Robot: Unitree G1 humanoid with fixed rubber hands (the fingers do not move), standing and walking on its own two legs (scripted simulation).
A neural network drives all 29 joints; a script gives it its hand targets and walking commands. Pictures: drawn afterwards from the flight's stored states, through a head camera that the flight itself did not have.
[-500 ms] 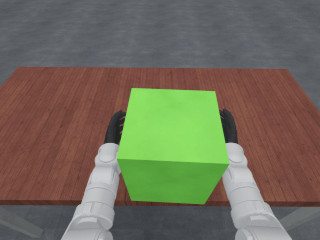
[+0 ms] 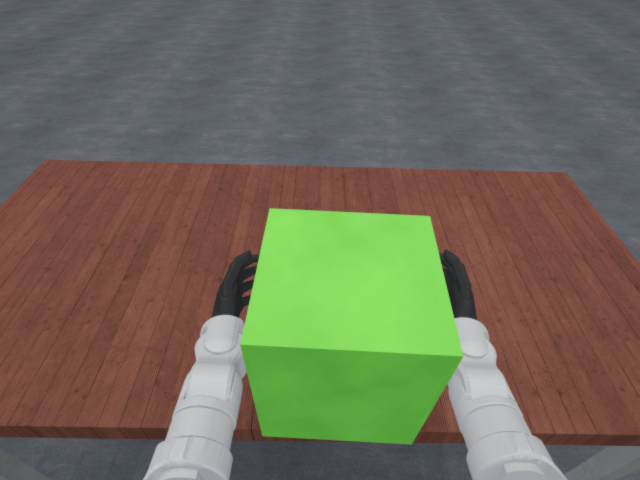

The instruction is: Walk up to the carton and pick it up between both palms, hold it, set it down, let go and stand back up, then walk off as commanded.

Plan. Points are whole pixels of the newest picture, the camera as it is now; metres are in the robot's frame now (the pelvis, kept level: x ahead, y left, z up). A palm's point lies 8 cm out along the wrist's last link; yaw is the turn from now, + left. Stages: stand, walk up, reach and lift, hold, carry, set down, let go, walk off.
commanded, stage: reach and lift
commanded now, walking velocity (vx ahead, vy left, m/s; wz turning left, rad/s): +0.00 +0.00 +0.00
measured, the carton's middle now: (342, 330) +0.33 -0.02 +0.03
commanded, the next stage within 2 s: none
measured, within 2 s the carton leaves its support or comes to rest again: leaves its support in 0.32 s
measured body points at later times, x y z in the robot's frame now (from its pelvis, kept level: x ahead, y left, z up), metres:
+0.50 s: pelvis -0.02 +0.00 +0.00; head -0.01 +0.01 +0.45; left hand +0.35 +0.13 +0.07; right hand +0.35 -0.18 +0.08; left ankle -0.03 +0.15 -0.75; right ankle +0.00 -0.16 -0.75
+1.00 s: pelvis -0.03 +0.00 +0.00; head -0.02 +0.02 +0.45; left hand +0.37 +0.13 +0.09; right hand +0.36 -0.18 +0.10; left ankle -0.03 +0.15 -0.75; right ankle +0.00 -0.16 -0.75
